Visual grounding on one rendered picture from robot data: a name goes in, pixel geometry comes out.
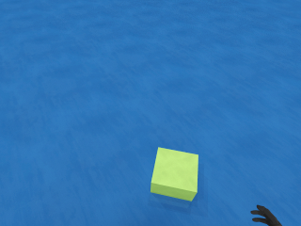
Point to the right robot hand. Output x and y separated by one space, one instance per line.
269 219

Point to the carton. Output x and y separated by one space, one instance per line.
175 174

